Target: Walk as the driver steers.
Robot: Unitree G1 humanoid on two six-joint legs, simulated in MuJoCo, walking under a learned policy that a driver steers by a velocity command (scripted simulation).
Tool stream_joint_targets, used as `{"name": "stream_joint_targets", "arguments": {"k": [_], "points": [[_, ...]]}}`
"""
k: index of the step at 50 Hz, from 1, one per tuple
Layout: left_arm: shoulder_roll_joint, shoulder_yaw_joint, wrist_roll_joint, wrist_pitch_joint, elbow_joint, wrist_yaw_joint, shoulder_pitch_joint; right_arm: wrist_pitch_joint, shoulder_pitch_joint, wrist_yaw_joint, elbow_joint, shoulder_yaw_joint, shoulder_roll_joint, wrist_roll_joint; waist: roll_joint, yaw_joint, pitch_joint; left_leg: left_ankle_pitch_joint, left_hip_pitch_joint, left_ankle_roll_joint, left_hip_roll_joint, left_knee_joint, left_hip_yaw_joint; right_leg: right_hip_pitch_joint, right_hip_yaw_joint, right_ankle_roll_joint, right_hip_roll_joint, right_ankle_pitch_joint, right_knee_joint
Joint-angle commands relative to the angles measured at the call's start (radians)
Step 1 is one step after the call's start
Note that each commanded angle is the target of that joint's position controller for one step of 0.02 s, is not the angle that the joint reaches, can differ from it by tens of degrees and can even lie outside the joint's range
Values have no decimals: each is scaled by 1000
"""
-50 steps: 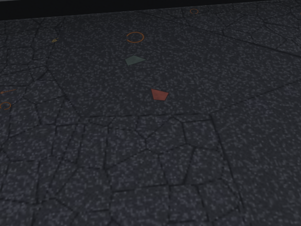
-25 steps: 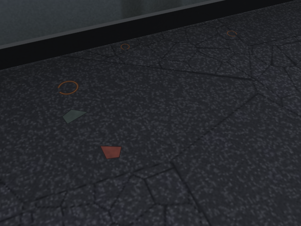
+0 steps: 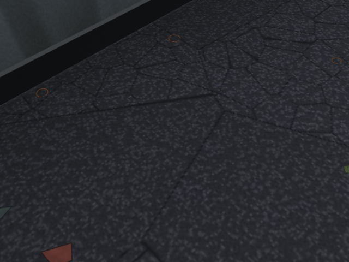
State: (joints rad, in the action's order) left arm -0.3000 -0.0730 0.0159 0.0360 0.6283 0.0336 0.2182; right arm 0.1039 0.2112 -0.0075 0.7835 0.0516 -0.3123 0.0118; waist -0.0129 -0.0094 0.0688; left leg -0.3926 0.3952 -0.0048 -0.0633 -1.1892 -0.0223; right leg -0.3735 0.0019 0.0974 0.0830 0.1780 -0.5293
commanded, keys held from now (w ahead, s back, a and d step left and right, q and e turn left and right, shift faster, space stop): w+e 0.32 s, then w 0.68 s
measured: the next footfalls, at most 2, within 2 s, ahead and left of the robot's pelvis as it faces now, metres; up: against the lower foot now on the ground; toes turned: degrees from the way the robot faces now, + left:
left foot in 0.36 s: +0.40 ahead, +0.12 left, +0.00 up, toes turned -16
right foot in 0.84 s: +0.58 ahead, -0.20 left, +0.00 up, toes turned -18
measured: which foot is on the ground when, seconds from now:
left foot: up 0.00-0.34, down 0.36-0.86, up 0.88-1.00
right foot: down 0.00-0.36, up 0.38-0.82, down 0.84-1.00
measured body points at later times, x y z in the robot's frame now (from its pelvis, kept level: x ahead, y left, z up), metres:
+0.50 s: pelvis +0.29 +0.04 +0.00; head +0.32 +0.04 +0.45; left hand +0.45 +0.29 -0.11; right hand +0.35 -0.26 -0.10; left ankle +0.36 +0.13 -0.73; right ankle +0.18 -0.07 -0.64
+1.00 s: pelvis +0.53 -0.10 +0.01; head +0.55 -0.12 +0.46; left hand +0.74 +0.12 -0.08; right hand +0.53 -0.39 -0.12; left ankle +0.54 +0.07 -0.65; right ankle +0.54 -0.19 -0.73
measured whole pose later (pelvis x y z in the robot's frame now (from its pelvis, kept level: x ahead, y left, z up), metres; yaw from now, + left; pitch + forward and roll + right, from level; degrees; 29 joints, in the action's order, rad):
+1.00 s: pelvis +0.53 -0.10 +0.01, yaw -17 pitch +1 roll +0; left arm -0.27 -0.04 0.00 0.07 0.71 0.03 0.23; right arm 0.08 0.27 -0.01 0.82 0.04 -0.32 0.02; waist -0.04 0.00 0.02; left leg -0.33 0.49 0.01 -0.08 -1.10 -0.01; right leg -0.28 0.03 0.06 0.04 0.17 -0.43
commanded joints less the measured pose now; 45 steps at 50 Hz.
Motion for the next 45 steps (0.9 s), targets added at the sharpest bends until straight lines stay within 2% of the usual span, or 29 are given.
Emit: {"name": "stream_joint_targets", "arguments": {"k": [1, 4, 8, 10, 12, 15, 16, 17, 18, 19, 20, 21, 22, 23, 24, 25, 27, 29, 31, 34, 37, 39, 40, 41, 42, 43, 44, 45], "points": [[-121, -32, -14, 24, -73, -14, 8, 15, -4, 2, -85, 34, -132, -19, 58, -9, -125, 95, 240, -14, -61, 68, -61, 262, -394, 203, -259, -174, 290], [-144, -37, -8, 28, -50, -33, 34, -7, -45, 5, -96, 23, -90, -31, 48, -9, -94, 183, 229, -61, -41, 204, -32, 160, -309, 204, -226, -275, 307], [-160, -42, 2, 19, -15, -50, 92, -4, -204, -4, -135, 3, -47, -25, 77, 52, -61, 443, 163, -75, 17, 515, -24, 108, -249, 140, -162, -174, 289], [-169, -46, 6, 15, 5, -51, 129, 2, -262, -13, -153, 2, -51, -14, 83, 77, -55, 500, 115, -69, 45, 598, -26, 108, -278, 124, -170, -119, 278], [-160, -45, 12, 11, 23, -52, 153, 9, -282, -19, -165, 10, -73, -7, 93, 80, -53, 482, 107, -54, 52, 655, -51, 162, -332, 114, -192, -83, 229], [-153, -45, 10, 1, 33, -57, 151, 20, -243, -24, -162, 27, -107, -4, 131, 51, -61, 356, 58, -16, 58, 695, -64, 241, -415, 94, -223, -98, 137], [-144, -43, 9, -4, 31, -57, 138, 24, -184, -21, -148, 35, -115, -4, 144, 19, -76, 335, -19, 4, 64, 723, -46, 239, -422, 79, -210, -129, 93], [-110, -30, 3, -4, 29, -55, 132, 29, -83, -16, -124, 50, -139, -14, 135, -30, -138, 347, -168, 37, 46, 743, -38, 225, -381, 50, -166, -195, -14], [-50, -7, -12, -1, 17, -52, 148, 33, 61, -10, -110, 61, -185, -33, 47, -84, -281, 313, -422, 102, -107, 715, -183, 120, -307, 12, -110, -86, -275], [8, 11, 17, 9, 5, -51, 303, 19, 166, -15, -64, 84, -265, -41, -298, -26, -402, 85, -741, 279, -317, 815, -663, -237, -179, -67, 38, 352, -613], [-84, 1, 26, 14, 35, -54, 305, 16, 168, -24, -64, 67, -176, -7, -239, -50, -356, -161, -733, 281, -339, 887, -808, -371, -212, -80, -23, 396, -750], [-139, -14, 23, 13, 27, -53, 185, 11, 120, -21, -73, 50, -115, -3, -136, -77, -219, -158, -616, 239, -295, 904, -657, -409, -204, -84, -58, 307, -784], [-138, -14, 10, 13, 9, -55, 104, 3, 70, -18, -80, 41, -98, -15, -63, -67, -148, -49, -498, 214, -253, 910, -527, -388, -163, -85, -89, 244, -767], [-127, -14, -3, 18, -9, -53, 47, -1, 40, -17, -74, 35, -82, -21, -48, -53, -85, 72, -395, 213, -217, 928, -438, -375, -154, -83, -114, 199, -710], [-109, -14, -4, 21, -12, -47, 43, 0, 28, -14, -70, 26, -65, -29, -66, -27, -71, 160, -334, 205, -185, 948, -368, -328, -148, -78, -141, 169, -662], [-89, -10, 0, 21, -9, -43, 55, 3, 27, -13, -63, 23, -56, -28, -89, -12, -73, 213, -304, 205, -166, 966, -328, -294, -134, -78, -151, 158, -618], [-52, 2, -2, 19, -9, -37, 52, 7, 41, -12, -46, 25, -69, -12, -96, -2, -73, 297, -281, 227, -163, 998, -267, -281, -99, -85, -166, 157, -524], [-30, 15, -12, 23, -29, -33, -9, 6, 54, -9, -32, 35, -108, -4, -77, -14, -60, 356, -270, 242, -171, 1028, -220, -288, -74, -96, -181, 90, -403], [-16, 25, -11, 31, -38, -25, -68, -1, 65, -6, -22, 40, -131, 0, -68, -32, -54, 381, -258, 227, -152, 1042, -155, -254, -54, -99, -179, -28, -270], [-20, 28, -3, 39, -50, -13, -155, -11, 106, -5, 1, 40, -148, 9, -69, -63, -43, 400, -251, 201, -134, 1037, -91, -177, -22, -104, -150, -157, -118], [-37, 24, 4, 42, -73, -3, -221, -25, 156, -6, 29, 41, -160, 17, -73, -75, -25, 402, -311, 184, -170, 1011, -96, -160, -18, -85, -135, -153, -42], [-56, 16, 4, 45, -77, 2, -218, -36, 161, -2, 41, 45, -174, 20, -81, -52, -26, 461, -352, 166, -193, 971, -98, -117, -9, -59, -122, -104, 2], [-73, 6, 0, 46, -64, 1, -168, -41, 147, 1, 42, 46, -181, 22, -80, -11, -51, 570, -354, 150, -183, 908, -76, -28, 11, -40, -103, -101, 38], [-107, -14, -6, 44, -28, -4, -59, -44, 148, 3, 43, 40, -167, 22, -62, 44, -118, 703, -332, 126, -143, 773, -33, 137, 31, -15, -79, -98, 64], [-159, -38, -12, 40, 9, -14, 100, -42, 143, 6, 31, 23, -130, 8, -28, 118, -228, 645, -214, 89, -95, 554, 13, 380, -43, 27, -150, -102, 41], [-264, -59, -30, 30, 22, -25, 215, -26, 202, 5, -10, -10, -36, -14, 192, 117, -364, 258, 153, 14, 41, 165, 80, 726, -451, 160, -407, -1, 73], [-226, -48, -12, 27, 33, -21, 243, -7, 207, 3, -5, -9, -55, -3, 277, 123, -431, -180, 311, 10, 87, -13, -39, 757, -733, 229, -478, 143, 207], [-171, -27, -5, 31, 32, -17, 181, 3, 145, -5, -21, 14, -133, 22, 198, 114, -285, -135, 405, 20, 24, -80, -65, 651, -625, 192, -446, 205, 226]]}}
